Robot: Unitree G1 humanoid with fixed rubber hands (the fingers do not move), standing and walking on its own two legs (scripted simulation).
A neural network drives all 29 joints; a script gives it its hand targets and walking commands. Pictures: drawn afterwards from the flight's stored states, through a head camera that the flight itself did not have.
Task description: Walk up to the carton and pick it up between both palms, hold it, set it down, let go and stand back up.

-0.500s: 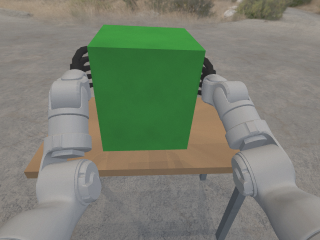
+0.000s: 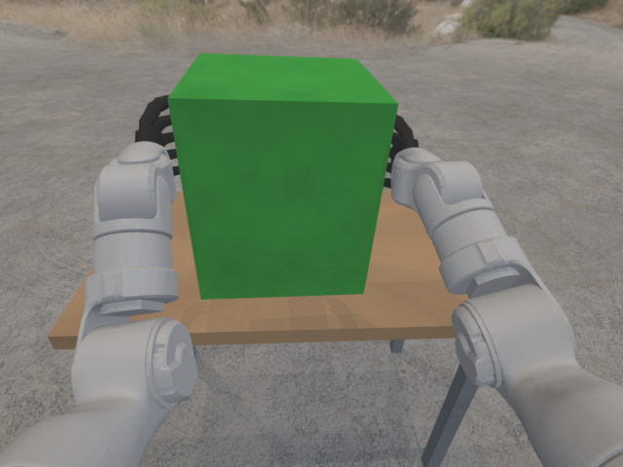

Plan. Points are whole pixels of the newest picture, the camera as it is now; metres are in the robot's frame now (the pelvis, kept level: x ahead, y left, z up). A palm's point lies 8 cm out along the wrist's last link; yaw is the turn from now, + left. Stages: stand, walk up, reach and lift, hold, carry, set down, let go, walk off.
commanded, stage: hold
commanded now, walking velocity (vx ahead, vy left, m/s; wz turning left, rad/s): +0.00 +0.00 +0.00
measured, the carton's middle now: (282, 174) +0.40 +0.01 +0.25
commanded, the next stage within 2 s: set down in 1.42 s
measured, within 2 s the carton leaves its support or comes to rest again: neither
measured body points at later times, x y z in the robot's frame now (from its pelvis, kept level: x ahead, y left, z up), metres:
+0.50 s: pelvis +0.00 +0.00 +0.00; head -0.10 +0.02 +0.44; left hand +0.39 +0.16 +0.29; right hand +0.38 -0.15 +0.28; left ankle +0.02 +0.13 -0.75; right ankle +0.02 -0.12 -0.75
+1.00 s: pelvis +0.00 +0.00 +0.00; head -0.09 +0.01 +0.44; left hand +0.39 +0.16 +0.29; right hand +0.38 -0.14 +0.27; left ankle +0.02 +0.13 -0.75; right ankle +0.02 -0.12 -0.75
